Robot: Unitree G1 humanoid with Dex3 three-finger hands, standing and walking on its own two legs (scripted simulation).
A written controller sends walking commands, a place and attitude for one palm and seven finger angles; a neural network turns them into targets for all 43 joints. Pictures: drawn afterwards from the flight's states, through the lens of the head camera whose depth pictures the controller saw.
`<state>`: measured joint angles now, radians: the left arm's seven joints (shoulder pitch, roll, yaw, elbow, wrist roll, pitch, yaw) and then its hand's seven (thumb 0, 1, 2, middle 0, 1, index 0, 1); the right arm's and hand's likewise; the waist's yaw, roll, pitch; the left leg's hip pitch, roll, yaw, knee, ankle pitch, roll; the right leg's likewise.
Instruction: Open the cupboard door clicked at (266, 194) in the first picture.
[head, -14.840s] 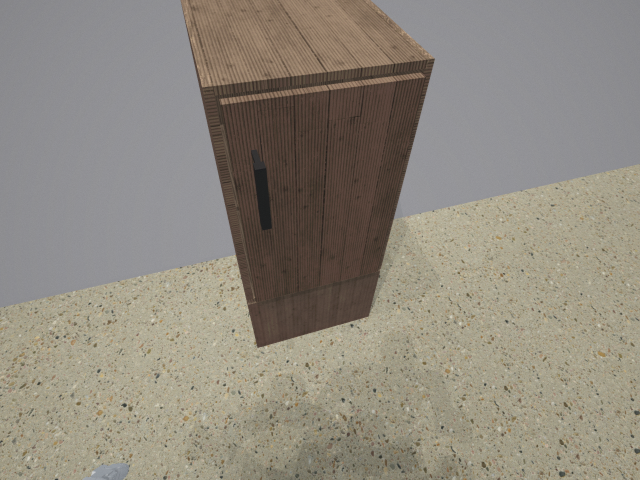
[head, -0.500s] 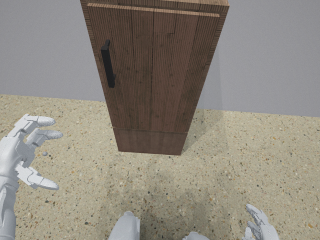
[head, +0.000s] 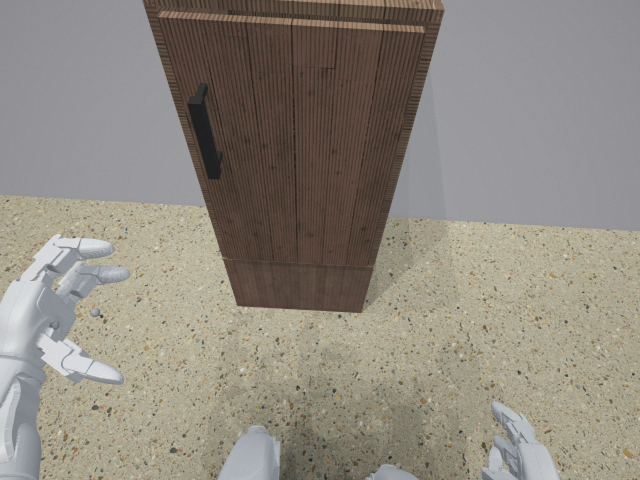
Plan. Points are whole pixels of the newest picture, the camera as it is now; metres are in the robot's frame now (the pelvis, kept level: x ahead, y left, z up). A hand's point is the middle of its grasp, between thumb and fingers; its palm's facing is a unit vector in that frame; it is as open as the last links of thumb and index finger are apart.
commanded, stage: move the hooked fingers beside the handle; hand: left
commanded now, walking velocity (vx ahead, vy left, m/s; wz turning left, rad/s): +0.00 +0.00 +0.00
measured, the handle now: (208, 133) +0.61 +0.23 +0.05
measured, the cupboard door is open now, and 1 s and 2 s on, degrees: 0 0 0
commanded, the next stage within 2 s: none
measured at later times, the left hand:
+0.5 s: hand (117, 249) +0.37 +0.28 +0.06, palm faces +0.01 -1.00 -0.01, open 14.0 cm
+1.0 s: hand (143, 199) +0.46 +0.28 +0.06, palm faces +0.01 -1.00 +0.00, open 14.0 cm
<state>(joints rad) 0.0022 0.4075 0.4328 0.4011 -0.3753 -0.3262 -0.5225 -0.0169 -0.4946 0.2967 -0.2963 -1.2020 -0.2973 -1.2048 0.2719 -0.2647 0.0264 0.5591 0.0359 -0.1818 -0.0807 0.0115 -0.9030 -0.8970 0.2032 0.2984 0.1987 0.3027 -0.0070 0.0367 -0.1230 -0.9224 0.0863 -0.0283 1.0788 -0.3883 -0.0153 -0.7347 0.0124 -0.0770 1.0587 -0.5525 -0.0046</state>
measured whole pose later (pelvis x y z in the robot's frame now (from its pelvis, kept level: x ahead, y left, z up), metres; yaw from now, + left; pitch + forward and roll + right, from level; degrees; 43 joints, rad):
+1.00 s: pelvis +0.00 +0.02 -0.02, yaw -3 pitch +20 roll -5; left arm -0.73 0.62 0.51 1.09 -0.16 -0.37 -0.48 -0.02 -0.50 0.30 -0.30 -1.20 -0.30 -1.20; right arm 0.33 -0.27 0.03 0.63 0.01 -0.02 -0.06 0.01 -0.90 -0.90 0.20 0.30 0.20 0.30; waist -0.11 0.02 -0.12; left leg -1.12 0.10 -0.01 1.17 -0.41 0.01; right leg -0.93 0.02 -0.05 1.13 -0.56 0.02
